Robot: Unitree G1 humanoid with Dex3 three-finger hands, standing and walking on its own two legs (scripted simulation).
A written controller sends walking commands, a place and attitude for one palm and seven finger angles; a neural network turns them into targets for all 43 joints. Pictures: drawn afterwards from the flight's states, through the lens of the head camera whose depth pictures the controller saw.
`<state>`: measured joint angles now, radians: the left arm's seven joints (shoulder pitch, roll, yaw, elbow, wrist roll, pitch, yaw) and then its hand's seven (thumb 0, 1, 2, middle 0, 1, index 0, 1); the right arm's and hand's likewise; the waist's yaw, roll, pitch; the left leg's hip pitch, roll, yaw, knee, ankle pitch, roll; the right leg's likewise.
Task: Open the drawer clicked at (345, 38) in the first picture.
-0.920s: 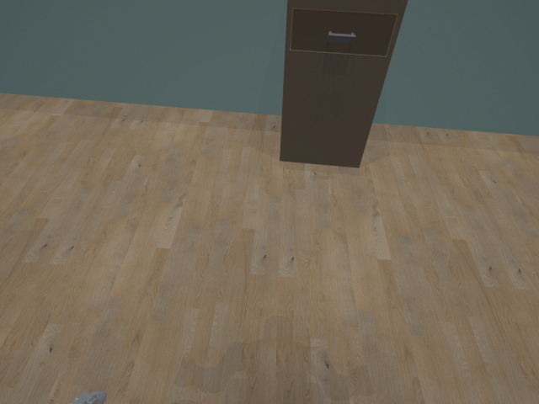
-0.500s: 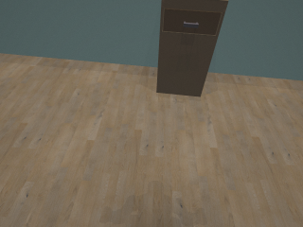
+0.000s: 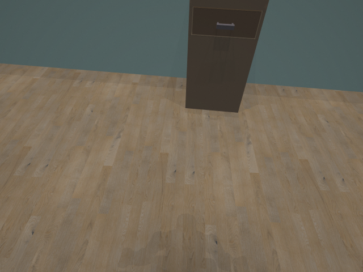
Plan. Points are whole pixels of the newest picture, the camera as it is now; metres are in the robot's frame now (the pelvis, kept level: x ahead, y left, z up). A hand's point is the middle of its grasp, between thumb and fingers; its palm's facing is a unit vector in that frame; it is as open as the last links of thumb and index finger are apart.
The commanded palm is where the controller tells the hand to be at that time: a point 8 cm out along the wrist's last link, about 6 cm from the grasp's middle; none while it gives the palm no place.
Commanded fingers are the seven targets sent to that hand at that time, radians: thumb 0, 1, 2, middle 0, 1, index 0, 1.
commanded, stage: look at it before walking up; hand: left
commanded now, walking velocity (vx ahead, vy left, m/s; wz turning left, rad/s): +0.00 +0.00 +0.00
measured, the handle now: (225, 25) +1.48 -0.19 -0.06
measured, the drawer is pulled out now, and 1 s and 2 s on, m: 0.00 0.00 0.00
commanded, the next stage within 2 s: walk to a spot facing it in 0.52 s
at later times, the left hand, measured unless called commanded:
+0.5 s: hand out of the picture +0.08 +0.25 -0.16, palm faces -0.02 -0.94 -0.34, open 7.4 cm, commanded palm none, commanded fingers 0.00 0.90 0.90 -0.20 -0.30 -0.20 -0.30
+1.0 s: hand out of the picture +0.09 +0.17 -0.19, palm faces -0.10 -0.97 -0.22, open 7.4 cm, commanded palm none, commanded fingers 0.00 0.90 0.90 -0.20 -0.30 -0.20 -0.30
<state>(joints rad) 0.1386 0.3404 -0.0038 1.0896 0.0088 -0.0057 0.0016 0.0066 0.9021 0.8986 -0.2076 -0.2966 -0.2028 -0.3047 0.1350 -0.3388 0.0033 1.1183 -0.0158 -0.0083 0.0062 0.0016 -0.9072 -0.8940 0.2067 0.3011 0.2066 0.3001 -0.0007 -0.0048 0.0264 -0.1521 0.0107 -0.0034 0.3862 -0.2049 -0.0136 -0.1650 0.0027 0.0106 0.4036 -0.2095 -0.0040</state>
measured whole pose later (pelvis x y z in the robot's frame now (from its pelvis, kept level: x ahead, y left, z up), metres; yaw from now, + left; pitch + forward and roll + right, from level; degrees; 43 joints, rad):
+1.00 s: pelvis +0.06 -0.03 -0.03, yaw -9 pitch +0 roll +0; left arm 0.34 0.21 0.04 1.01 0.02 -0.01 -0.03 0.01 0.90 0.90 -0.21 -0.30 -0.20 -0.30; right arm 0.29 -0.24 -0.03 1.06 -0.02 0.00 0.00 0.00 -0.91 -0.89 0.21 0.30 0.21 0.30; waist 0.02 0.03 0.03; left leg -0.24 0.12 0.10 0.84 -0.50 -0.03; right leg -0.28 0.04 -0.06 0.68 -0.37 -0.05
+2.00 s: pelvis +0.41 -0.13 -0.03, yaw -41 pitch +0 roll +0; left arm 0.03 0.18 0.06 0.92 0.02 -0.04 -0.03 0.00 0.91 0.90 -0.20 -0.30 -0.20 -0.30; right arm 0.49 -0.16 -0.03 1.12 -0.02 -0.02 0.00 0.00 -0.91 -0.89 0.20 0.30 0.20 0.30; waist -0.08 0.00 0.10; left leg -0.17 0.20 0.25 0.97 -0.52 -0.06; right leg -0.42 -0.02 -0.14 0.66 -0.22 -0.08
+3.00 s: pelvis +0.66 -0.34 -0.01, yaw -47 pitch -1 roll +0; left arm 0.09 0.12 0.03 0.98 0.03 -0.01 0.04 0.00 0.90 0.90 -0.21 -0.30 -0.20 -0.30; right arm 0.32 -0.14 -0.05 1.07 -0.02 0.05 0.00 0.00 -0.91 -0.89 0.20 0.30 0.20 0.30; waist -0.05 0.01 0.05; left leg -0.41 0.09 0.10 1.03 -0.51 -0.05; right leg -0.30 -0.13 -0.24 0.57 -0.24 -0.01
